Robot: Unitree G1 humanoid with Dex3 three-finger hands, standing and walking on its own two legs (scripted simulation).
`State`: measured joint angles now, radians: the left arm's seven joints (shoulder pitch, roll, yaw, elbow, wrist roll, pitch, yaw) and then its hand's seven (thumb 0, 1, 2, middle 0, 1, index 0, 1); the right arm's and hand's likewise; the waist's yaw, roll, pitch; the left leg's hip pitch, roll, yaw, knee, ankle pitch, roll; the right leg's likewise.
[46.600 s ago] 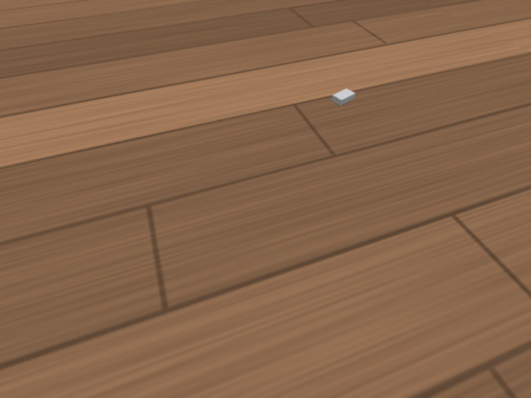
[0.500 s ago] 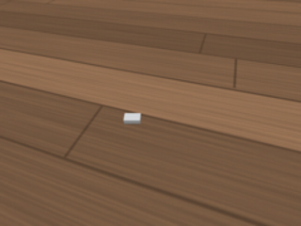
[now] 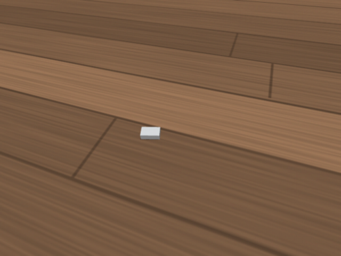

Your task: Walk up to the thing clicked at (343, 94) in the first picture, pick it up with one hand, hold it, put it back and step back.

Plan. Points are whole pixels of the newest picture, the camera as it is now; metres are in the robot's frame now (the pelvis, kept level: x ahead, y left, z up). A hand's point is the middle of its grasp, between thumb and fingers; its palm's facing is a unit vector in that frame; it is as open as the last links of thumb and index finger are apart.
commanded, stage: step back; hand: left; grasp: from above
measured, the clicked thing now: (150, 133) +1.07 +0.26 -0.74
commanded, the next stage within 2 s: stand in 0.24 s
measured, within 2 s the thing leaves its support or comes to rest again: neither
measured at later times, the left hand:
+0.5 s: hand out of the picture +0.11 +0.27 -0.14, palm faces -0.02 -0.94 -0.34, open 7.4 cm
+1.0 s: hand out of the picture +0.07 +0.28 -0.14, palm faces -0.06 -0.94 -0.34, open 7.4 cm
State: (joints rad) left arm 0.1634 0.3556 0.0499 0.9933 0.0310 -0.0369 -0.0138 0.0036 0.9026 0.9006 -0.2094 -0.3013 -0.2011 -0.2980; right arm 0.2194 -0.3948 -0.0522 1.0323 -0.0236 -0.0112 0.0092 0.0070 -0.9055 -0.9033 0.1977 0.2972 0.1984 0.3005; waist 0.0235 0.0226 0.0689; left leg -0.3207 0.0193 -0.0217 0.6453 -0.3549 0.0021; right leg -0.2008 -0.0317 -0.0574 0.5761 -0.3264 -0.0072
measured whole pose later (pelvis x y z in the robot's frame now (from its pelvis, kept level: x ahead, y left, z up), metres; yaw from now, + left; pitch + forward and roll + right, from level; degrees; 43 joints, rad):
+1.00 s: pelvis +0.00 +0.03 +0.02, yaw -2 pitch -3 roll +0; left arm 0.14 0.36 0.00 1.14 0.02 -0.01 -0.01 0.00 0.91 0.90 -0.21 -0.30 -0.20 -0.30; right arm 0.12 -0.35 -0.01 1.17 -0.01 0.00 0.02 0.01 -0.90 -0.90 0.20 0.30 0.20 0.30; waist 0.00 0.00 0.05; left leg -0.17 0.01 0.03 0.33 -0.11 0.00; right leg -0.09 -0.04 -0.01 0.34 -0.20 0.04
